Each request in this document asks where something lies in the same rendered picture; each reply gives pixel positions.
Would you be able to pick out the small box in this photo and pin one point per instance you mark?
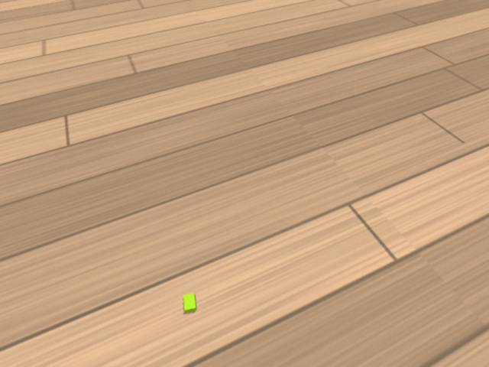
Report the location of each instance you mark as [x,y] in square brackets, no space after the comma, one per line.
[189,302]

